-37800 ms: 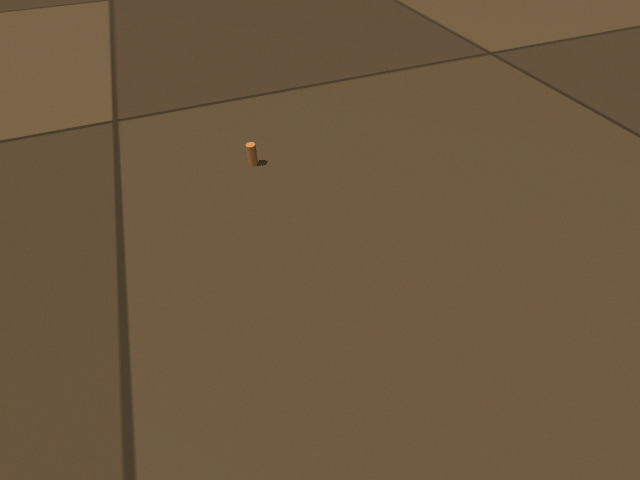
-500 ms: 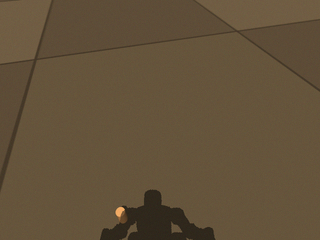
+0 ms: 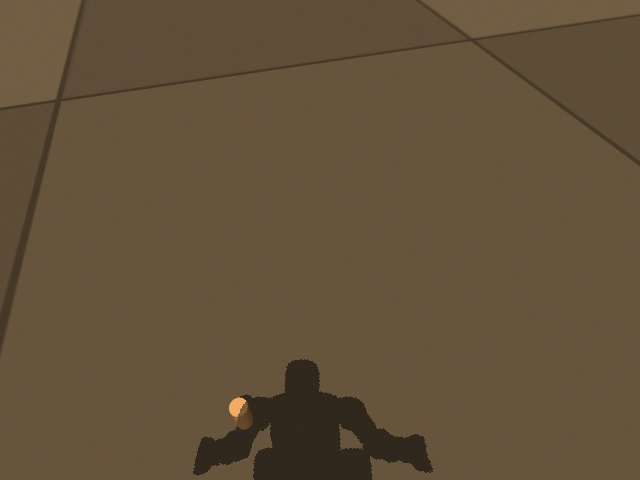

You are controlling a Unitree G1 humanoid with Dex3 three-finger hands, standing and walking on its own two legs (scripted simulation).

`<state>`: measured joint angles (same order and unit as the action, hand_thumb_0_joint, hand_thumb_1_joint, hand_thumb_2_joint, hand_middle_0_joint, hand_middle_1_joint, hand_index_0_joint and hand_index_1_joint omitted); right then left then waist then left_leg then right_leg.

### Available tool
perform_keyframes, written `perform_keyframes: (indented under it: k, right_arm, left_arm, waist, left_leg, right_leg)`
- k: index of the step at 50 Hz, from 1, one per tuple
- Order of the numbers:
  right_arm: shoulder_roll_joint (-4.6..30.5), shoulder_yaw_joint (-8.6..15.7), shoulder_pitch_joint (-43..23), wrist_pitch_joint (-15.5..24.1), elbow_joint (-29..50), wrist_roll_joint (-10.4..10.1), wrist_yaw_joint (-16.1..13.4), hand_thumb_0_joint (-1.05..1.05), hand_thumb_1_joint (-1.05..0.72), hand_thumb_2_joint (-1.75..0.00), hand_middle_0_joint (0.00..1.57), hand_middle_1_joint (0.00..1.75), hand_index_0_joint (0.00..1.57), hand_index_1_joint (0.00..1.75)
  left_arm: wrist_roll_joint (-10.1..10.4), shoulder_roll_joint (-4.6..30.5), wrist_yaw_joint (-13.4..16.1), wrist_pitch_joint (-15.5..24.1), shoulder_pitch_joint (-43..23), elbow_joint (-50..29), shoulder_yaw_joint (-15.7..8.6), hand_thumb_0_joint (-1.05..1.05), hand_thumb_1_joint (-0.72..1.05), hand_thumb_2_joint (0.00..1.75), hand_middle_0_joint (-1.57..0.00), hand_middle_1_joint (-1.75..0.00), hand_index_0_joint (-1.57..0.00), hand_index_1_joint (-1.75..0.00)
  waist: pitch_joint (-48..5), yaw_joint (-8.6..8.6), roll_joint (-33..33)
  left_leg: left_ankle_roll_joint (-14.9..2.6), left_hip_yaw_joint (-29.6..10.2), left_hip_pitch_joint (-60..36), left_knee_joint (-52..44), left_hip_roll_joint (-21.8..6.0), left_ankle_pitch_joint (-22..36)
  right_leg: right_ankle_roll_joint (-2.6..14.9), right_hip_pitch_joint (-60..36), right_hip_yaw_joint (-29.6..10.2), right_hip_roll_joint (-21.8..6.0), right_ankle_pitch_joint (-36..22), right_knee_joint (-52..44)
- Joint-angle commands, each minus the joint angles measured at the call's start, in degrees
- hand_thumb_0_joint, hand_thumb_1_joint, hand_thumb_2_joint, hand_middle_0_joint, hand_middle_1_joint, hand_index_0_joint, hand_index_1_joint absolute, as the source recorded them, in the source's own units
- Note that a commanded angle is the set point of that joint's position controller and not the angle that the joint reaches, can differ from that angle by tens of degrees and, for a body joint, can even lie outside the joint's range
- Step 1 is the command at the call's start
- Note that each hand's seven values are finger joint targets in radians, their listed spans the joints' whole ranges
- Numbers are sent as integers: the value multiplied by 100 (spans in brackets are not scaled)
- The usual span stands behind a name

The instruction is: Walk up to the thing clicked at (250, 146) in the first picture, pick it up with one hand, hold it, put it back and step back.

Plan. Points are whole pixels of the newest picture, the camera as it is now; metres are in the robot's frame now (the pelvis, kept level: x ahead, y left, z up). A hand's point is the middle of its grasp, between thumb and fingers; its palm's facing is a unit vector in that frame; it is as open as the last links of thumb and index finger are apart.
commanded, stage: step back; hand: left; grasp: from above
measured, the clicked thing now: (241, 414) +0.44 +0.24 -0.72
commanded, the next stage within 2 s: none
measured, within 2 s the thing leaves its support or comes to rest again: neither
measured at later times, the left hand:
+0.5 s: hand out of the picture +0.00 +0.26 -0.16, palm faces +0.02 -0.91 -0.42, open 7.4 cm
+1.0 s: hand out of the picture -0.15 +0.29 -0.17, palm faces -0.06 -0.91 -0.41, open 7.4 cm
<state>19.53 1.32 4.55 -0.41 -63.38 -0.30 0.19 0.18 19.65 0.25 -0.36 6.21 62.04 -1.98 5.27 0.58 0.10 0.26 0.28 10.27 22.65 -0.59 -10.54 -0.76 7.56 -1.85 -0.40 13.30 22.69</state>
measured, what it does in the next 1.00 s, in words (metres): walks backwards: left foot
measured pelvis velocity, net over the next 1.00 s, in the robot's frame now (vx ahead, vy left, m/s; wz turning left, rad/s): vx -0.24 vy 0.02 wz -0.07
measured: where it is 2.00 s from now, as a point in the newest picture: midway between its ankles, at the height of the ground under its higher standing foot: outside the picture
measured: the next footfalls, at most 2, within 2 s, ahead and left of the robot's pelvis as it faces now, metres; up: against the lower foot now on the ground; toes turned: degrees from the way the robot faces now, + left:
left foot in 0.58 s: -0.12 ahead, +0.12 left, +0.00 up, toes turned +0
right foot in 1.02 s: -0.23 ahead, -0.10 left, +0.00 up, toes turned +0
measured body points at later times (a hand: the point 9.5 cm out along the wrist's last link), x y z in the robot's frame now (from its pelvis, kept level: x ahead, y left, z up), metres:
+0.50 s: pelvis -0.10 -0.01 -0.02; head -0.03 -0.02 +0.42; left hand +0.00 +0.31 -0.13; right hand -0.01 -0.33 -0.15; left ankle -0.16 +0.12 -0.69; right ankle -0.02 -0.13 -0.74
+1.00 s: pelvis -0.24 +0.02 -0.02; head -0.17 +0.02 +0.42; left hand -0.15 +0.34 -0.14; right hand -0.11 -0.29 -0.13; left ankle -0.16 +0.12 -0.74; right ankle -0.27 -0.11 -0.74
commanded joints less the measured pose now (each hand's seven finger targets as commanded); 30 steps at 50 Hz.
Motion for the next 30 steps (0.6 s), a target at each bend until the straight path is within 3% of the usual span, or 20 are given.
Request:
perform_keyframes:
  k: [1,3,6,8,9,10,11,12,13,14,16,17,19,21,23,24,26,28,29,30]
  right_arm:
    - [1489,366,-63,8,534,-31,-74,0,-90,-90,20,30,20,30]
    - [1604,429,-119,-43,692,-23,-71,0,-90,-90,20,30,20,30]
    - [1720,504,-420,-104,1027,15,-85,0,-90,-90,20,30,20,30]
    - [1703,516,-610,-146,1212,51,-81,0,-90,-90,20,30,20,30]
    - [1656,508,-670,-174,1281,55,-66,0,-90,-90,20,30,20,30]
    - [1577,508,-770,-209,1377,43,-54,0,-90,-90,20,30,20,30]
    - [1313,447,-756,-252,1429,-1,-60,0,-90,-90,20,30,20,30]
    - [1142,405,-512,-309,1397,37,-112,0,-90,-90,20,30,20,30]
    - [1242,444,-158,-336,1304,72,-127,0,-90,-90,20,30,20,30]
    - [1373,481,113,-325,1215,73,-104,0,-90,-90,20,30,20,30]
    - [1475,530,466,-293,1041,-73,-58,0,-90,-90,20,30,20,30]
    - [1471,512,558,-277,1024,-82,-77,0,-90,-90,20,30,20,30]
    - [1504,451,557,-250,1069,-30,-109,0,-90,-90,20,30,20,30]
    - [1465,362,389,-206,1201,23,-147,0,-90,-90,20,30,20,30]
    - [1406,325,304,-171,1339,63,-174,0,-90,-90,20,30,20,30]
    - [1380,319,300,-159,1340,87,-170,0,-90,-90,20,30,20,30]
    - [1363,353,605,-148,1256,137,-156,0,-90,-90,20,30,20,30]
    - [1294,403,991,-100,1069,174,-126,0,-90,-90,20,30,20,30]
    - [1385,461,1024,-91,1071,234,-118,0,-90,-90,20,30,20,30]
    - [1874,574,963,-95,1134,329,-101,0,-90,-90,20,30,20,30]
  left_arm:
    - [59,1355,115,33,-60,-665,-292,0,90,90,-20,-30,-20,-30]
    - [33,1272,100,-25,8,-777,-269,0,90,90,-20,-30,-20,-30]
    - [-48,1252,86,-114,431,-849,-295,0,90,90,-20,-30,-20,-30]
    - [-84,1278,70,-136,728,-841,-351,0,90,90,-20,-30,-20,-30]
    - [-98,1300,54,-128,846,-833,-393,0,90,90,-20,-30,-20,-30]
    - [-116,1439,49,-116,885,-851,-437,0,90,90,-20,-30,-20,-30]
    - [-161,1770,40,-70,762,-952,-510,0,90,90,-20,-30,-20,-30]
    - [-210,2117,57,-12,309,-1167,-561,0,90,90,-20,-30,-20,-30]
    - [-246,2227,91,14,2,-1349,-589,0,90,90,-20,-30,-20,-30]
    - [-255,2189,110,13,-240,-1460,-599,0,90,90,-20,-30,-20,-30]
    - [-263,1760,134,33,-671,-1594,-554,0,90,90,-20,-30,-20,-30]
    - [-262,1656,147,28,-668,-1616,-534,0,90,90,-20,-30,-20,-30]
    - [-249,1541,159,20,-326,-1653,-534,0,90,90,-20,-30,-20,-30]
    - [-225,1485,197,0,83,-1640,-541,0,90,90,-20,-30,-20,-30]
    - [-208,1556,239,-35,203,-1663,-593,0,90,90,-20,-30,-20,-30]
    - [-189,1567,223,-65,305,-1646,-585,0,90,90,-20,-30,-20,-30]
    - [-161,1624,218,-117,171,-1742,-583,0,90,90,-20,-30,-20,-30]
    - [-91,1671,161,-188,1,-1807,-547,0,90,90,-20,-30,-20,-30]
    - [-75,1545,134,-221,-2,-1870,-505,0,90,90,-20,-30,-20,-30]
    - [-57,1277,129,-218,-53,-1984,-443,0,90,90,-20,-30,-20,-30]
  waist:
    - [-987,72,143]
    - [-1058,57,443]
    - [-1162,-102,838]
    - [-1154,-232,900]
    - [-1098,-307,822]
    - [-968,-355,313]
    - [-515,-401,-865]
    - [-297,-232,-1205]
    - [-329,-147,-1211]
    - [-252,-41,-1205]
    - [-267,143,-850]
    - [-485,137,-860]
    - [-764,-115,-715]
    - [-964,-324,-707]
    - [-1085,-370,-928]
    - [-1101,-420,-926]
    - [-1142,-245,-1269]
    - [-1128,-1,-1048]
    - [-1037,36,-747]
    - [-949,56,599]
  left_leg:
    - [-581,-617,-344,335,-777,2383]
    - [-809,-864,-155,269,-991,2199]
    - [-1219,-1153,308,345,-1436,1881]
    - [-1247,-1183,911,554,-1469,1435]
    - [-1135,-1109,1154,827,-1317,1046]
    - [-905,-812,1385,1513,-821,345]
    - [-340,-312,1709,2761,304,-1074]
    - [-187,-714,1739,3844,852,-2468]
    - [-169,-1025,1605,4523,801,-2629]
    - [-164,-1045,1400,4889,682,-2341]
    - [-107,-1077,1411,4950,733,-1710]
    - [-39,-1031,1588,4909,781,-1643]
    - [85,-924,1742,4782,741,-1676]
    - [138,-866,2032,3974,594,-1854]
    - [125,-804,1895,3115,332,-2065]
    - [116,-600,1616,2746,360,-2121]
    - [-34,-455,1059,1590,162,-1828]
    - [-129,-42,255,219,275,-510]
    - [-205,-413,-135,-61,43,81]
    - [-555,-1989,-409,-281,-1082,539]
  right_leg:
    - [425,214,-281,-341,-1969,729]
    - [400,328,-159,-148,-1466,1228]
    - [410,322,-5,49,-96,2183]
    - [477,98,-68,80,471,2243]
    - [531,18,-169,9,407,1944]
    - [754,213,-753,-386,10,1375]
    - [1070,661,-2086,-1381,-873,-238]
    - [1341,1156,-2832,-1974,-1364,-664]
    - [1714,1503,-3071,-2154,-1180,-666]
    - [1746,1852,-2863,-2090,-836,-631]
    - [1320,1400,-1739,-1326,-654,-374]
    - [1202,996,-1477,-1172,-831,-206]
    - [1310,359,-1509,-1234,-1024,27]
    - [1394,-543,-1451,-1348,-1749,240]
    - [1434,-946,-1471,-1546,-2428,429]
    - [1396,-859,-1337,-1496,-2599,525]
    - [1198,-659,-1261,-1430,-2638,679]
    - [879,-181,-848,-1103,-2209,1029]
    - [630,470,-748,-887,-1480,1182]
    - [318,1580,-274,-167,81,1979]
